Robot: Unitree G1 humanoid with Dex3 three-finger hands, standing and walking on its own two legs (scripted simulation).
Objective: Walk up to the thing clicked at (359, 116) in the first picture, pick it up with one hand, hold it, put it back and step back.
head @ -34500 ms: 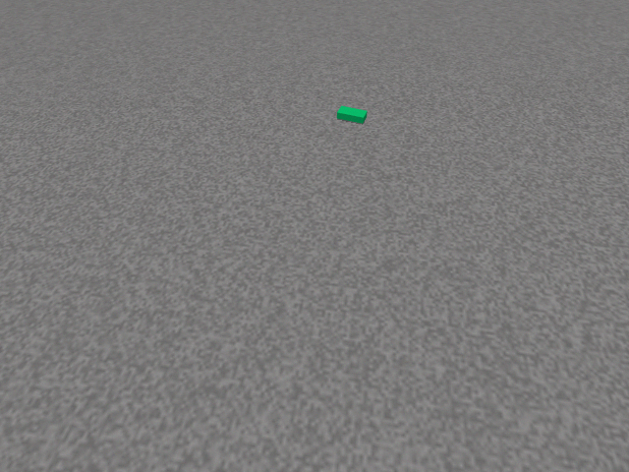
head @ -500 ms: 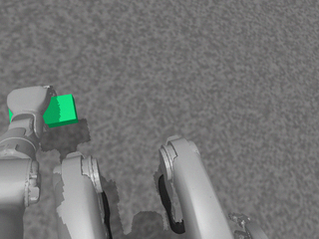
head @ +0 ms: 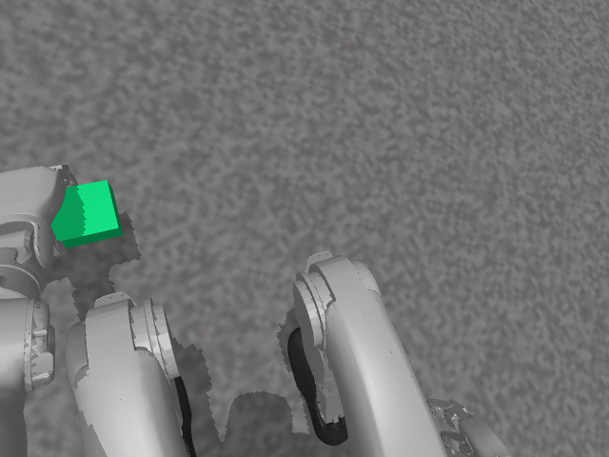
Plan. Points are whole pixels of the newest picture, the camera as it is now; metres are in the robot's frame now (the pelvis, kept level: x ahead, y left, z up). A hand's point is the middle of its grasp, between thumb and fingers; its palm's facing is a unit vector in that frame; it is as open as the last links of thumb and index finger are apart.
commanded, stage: rest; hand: left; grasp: from above
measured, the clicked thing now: (56, 220) +0.45 +0.26 -0.22
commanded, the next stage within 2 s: open in 1.24 s
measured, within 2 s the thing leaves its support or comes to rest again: rests again in 0.94 s
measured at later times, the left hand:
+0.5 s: hand (61, 221) +0.45 +0.26 -0.24, palm faces -0.45 -0.13 -0.88, open 10.3 cm
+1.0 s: hand (66, 223) +0.45 +0.26 -0.26, palm faces -0.44 -0.13 -0.89, open 10.3 cm
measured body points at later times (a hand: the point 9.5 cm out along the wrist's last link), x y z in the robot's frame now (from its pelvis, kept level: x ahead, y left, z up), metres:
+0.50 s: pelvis +0.00 +0.00 -0.02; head +0.27 +0.08 +0.34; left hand +0.47 +0.27 -0.19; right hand +0.04 -0.26 -0.11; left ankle +0.08 +0.14 -0.28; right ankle +0.10 -0.12 -0.28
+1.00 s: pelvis +0.00 +0.01 -0.02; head +0.27 +0.10 +0.33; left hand +0.47 +0.27 -0.21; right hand +0.04 -0.25 -0.09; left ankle +0.08 +0.14 -0.28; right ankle +0.10 -0.12 -0.28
